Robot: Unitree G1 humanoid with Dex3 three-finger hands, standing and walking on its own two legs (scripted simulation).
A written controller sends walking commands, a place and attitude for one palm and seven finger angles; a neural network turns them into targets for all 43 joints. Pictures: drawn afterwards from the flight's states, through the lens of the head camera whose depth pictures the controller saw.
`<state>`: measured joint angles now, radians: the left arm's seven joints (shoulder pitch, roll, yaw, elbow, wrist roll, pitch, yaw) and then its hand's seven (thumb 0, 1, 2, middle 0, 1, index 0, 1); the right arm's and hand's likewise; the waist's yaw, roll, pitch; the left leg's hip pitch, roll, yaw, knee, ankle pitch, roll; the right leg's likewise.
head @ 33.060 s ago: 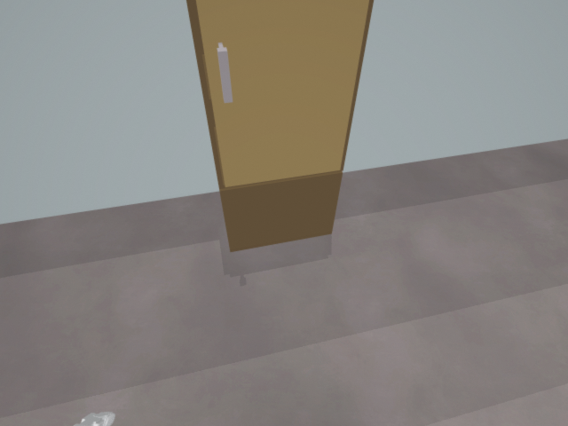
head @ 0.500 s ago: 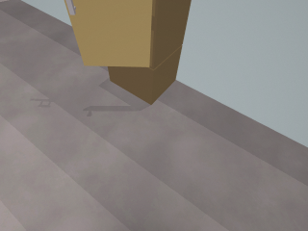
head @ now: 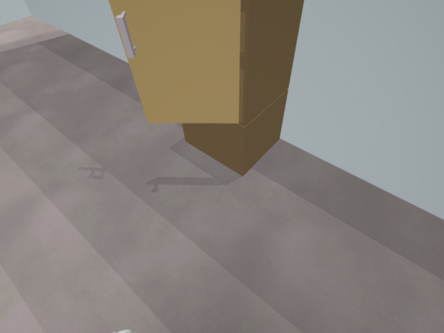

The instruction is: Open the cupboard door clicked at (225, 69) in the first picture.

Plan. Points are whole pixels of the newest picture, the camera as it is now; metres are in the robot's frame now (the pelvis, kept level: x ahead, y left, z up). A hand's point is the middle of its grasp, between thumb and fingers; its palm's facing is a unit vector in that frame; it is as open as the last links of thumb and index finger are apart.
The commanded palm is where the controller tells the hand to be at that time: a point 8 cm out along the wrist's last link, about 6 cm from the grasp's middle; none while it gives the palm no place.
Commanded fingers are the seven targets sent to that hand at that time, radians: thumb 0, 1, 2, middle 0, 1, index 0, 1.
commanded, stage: take the last steps up to it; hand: left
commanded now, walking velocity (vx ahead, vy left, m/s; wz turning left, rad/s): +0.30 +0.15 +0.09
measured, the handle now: (127, 34) +1.00 +0.37 +0.07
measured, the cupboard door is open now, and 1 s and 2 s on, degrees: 37 37 37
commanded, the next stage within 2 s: come to a stop and stand still in 1.02 s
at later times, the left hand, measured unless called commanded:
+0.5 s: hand out of the picture +0.15 +0.29 -0.18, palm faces +0.10 -0.98 -0.17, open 7.3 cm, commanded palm none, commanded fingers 0.00 0.90 0.90 -0.20 -0.30 -0.20 -0.30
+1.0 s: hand (137, 206) +0.45 +0.27 -0.16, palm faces +0.00 -0.99 -0.17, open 7.3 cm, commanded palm none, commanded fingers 0.00 0.90 0.90 -0.20 -0.30 -0.20 -0.30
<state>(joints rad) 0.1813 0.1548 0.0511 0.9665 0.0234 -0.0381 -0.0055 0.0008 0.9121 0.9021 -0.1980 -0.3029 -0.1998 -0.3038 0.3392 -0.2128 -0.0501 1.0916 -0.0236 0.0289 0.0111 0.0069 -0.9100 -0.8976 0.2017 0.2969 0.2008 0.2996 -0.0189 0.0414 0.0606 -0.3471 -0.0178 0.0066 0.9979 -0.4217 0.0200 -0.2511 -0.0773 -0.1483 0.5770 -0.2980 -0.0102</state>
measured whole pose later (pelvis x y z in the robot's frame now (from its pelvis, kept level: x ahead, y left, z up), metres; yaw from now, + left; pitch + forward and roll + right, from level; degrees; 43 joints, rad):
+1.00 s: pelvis +0.35 +0.10 +0.00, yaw -1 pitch -1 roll -1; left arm 0.14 0.13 0.05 0.99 0.01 -0.05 0.01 -0.01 0.92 0.90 -0.20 -0.30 -0.20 -0.30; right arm 0.37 -0.14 -0.03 1.15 -0.01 -0.01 -0.01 0.01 -0.91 -0.90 0.20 0.30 0.20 0.30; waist -0.05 0.02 0.09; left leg -0.35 0.06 0.07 1.08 -0.43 0.00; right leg -0.27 -0.02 -0.14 0.53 -0.24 -0.03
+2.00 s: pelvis +0.40 +0.08 +0.01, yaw -2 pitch -1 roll +0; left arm 0.18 0.18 0.03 1.09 0.00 0.01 0.03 0.00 0.94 0.90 -0.20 -0.30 -0.20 -0.30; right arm 0.25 -0.14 -0.01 1.14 -0.02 0.02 -0.03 0.00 -0.91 -0.90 0.20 0.30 0.20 0.30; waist 0.00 -0.02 0.05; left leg -0.16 0.03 0.04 0.45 -0.28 -0.01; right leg -0.20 0.01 -0.08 0.44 -0.22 -0.03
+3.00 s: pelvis +0.40 +0.12 +0.00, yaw -2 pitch -1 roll -1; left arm 0.35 0.14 0.02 1.08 0.02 0.00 0.02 0.00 0.91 0.90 -0.20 -0.30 -0.20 -0.30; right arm 0.36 -0.14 0.01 1.09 -0.02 0.00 -0.01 0.00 -0.91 -0.90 0.20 0.30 0.20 0.30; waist 0.01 -0.03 0.01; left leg -0.20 -0.03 0.07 0.56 -0.34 0.06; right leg -0.25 -0.05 -0.05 0.54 -0.27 0.01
